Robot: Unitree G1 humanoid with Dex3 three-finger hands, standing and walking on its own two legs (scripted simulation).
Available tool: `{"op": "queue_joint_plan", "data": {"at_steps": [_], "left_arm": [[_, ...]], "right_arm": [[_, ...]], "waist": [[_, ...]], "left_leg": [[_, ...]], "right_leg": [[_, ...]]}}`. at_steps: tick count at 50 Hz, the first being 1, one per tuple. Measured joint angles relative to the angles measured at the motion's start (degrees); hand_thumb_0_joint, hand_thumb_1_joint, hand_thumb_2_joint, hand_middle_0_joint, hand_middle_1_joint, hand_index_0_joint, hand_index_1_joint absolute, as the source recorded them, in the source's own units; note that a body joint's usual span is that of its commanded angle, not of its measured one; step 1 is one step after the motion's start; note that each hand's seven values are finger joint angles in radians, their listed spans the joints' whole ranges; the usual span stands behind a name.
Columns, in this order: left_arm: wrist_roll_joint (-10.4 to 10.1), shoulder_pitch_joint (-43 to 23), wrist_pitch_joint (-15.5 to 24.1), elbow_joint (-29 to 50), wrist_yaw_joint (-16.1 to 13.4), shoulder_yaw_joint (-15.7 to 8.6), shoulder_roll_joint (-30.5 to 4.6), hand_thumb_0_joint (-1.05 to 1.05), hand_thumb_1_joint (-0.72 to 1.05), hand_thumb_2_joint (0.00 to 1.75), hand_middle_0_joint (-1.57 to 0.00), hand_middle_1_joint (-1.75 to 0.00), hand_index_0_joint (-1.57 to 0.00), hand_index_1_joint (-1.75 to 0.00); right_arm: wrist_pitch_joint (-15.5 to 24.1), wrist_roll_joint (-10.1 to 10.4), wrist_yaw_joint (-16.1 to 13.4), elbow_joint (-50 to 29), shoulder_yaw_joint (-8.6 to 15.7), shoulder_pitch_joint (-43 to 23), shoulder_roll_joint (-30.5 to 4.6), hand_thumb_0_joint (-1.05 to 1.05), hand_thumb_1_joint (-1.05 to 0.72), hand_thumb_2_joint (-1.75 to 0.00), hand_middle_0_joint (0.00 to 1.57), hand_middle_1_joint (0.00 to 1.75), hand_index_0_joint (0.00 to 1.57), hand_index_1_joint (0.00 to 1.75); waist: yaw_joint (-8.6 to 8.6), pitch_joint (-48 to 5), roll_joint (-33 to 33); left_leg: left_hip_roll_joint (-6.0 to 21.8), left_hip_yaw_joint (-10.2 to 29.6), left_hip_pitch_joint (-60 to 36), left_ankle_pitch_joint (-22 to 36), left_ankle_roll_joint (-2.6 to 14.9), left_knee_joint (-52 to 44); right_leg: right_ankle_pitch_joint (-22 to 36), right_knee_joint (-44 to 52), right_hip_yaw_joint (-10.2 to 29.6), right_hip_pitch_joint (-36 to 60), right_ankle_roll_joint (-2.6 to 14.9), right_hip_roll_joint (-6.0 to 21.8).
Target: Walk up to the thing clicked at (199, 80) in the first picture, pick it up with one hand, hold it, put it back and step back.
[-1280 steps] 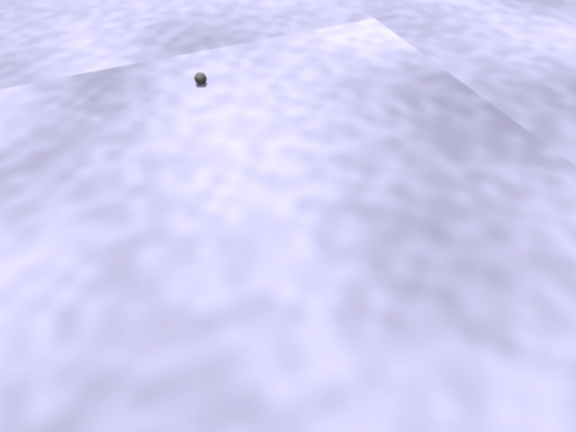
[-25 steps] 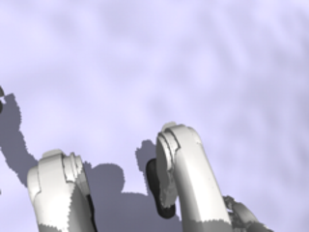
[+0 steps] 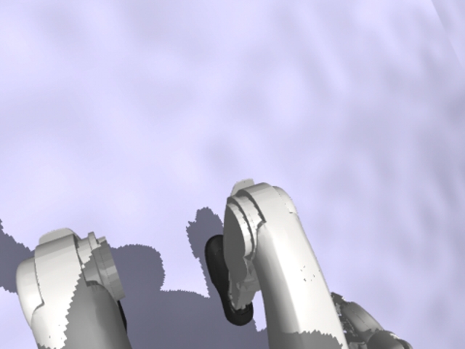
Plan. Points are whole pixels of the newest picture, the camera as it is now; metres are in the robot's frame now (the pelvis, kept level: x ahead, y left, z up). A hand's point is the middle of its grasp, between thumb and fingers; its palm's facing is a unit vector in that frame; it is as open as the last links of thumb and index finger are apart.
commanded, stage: rest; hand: left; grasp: from above
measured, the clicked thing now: out of the picture +0.43 +0.35 -0.24
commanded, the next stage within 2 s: open in 0.76 s
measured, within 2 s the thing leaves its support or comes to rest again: rests again in 1.00 s
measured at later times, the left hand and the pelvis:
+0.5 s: hand out of the picture +0.43 +0.34 -0.24, palm faces -0.44 -0.14 -0.89, open 9.3 cm; pelvis +0.00 +0.00 +0.00, yaw -1 degrees
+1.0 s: hand out of the picture +0.42 +0.34 -0.25, palm faces -0.44 -0.15 -0.88, open 9.4 cm; pelvis -0.01 +0.01 +0.00, yaw -2 degrees
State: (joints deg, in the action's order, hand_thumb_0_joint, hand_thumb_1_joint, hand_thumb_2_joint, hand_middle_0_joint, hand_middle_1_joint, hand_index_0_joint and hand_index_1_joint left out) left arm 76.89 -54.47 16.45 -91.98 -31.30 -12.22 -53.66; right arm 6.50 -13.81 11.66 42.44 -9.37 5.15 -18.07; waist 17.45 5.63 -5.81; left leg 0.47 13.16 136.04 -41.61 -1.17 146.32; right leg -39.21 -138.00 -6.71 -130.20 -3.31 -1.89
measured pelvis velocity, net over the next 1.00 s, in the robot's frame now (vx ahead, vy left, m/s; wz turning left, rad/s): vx -0.01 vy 0.01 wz -0.04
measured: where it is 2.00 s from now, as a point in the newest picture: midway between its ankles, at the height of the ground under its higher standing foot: (178, 321)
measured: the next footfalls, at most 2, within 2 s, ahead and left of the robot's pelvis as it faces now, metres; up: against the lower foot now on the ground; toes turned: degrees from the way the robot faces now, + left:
none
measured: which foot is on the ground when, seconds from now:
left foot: down 0.00-1.00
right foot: down 0.00-1.00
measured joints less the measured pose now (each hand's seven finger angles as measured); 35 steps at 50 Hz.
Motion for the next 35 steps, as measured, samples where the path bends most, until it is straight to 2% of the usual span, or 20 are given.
{"op": "queue_joint_plan", "data": {"at_steps": [11,18,35], "left_arm": [[0.50,-1.39,-0.35,-3.66,-2.28,1.46,-1.77,-0.02,-0.02,0.70,-0.52,-0.95,-0.65,-0.91],[0.50,-1.93,-0.51,-4.96,-3.17,1.24,-2.61,-0.02,-0.01,0.70,-0.51,-0.95,-0.64,-0.92],[-1.31,-2.38,-0.80,-5.77,-3.63,1.73,-4.49,-0.02,0.00,0.69,-0.49,-0.96,-0.63,-0.92]], "right_arm": [[1.97,-1.05,1.23,-0.04,-1.92,-0.61,0.01,0.00,-0.91,-0.90,0.20,0.30,0.20,0.30],[3.35,-1.41,2.00,-0.83,-3.37,-0.67,0.02,0.00,-0.90,-0.90,0.20,0.30,0.20,0.30],[5.23,-1.63,2.52,-1.77,-5.35,-1.02,-1.03,0.00,-0.91,-0.90,0.20,0.30,0.20,0.30]], "waist": [[1.08,0.43,-0.76],[1.71,1.17,-1.04],[2.33,3.08,-2.07]], "left_leg": [[0.04,0.60,0.07,-0.11,0.28,1.02],[0.09,0.98,-0.22,-0.17,0.20,1.28],[0.34,1.91,-0.84,-0.41,0.14,1.50]], "right_leg": [[0.20,-0.33,-0.42,0.29,-0.33,-0.33],[0.37,-0.35,-0.71,0.56,-0.29,-0.48],[0.78,0.18,-1.43,1.21,-0.69,-0.92]]}}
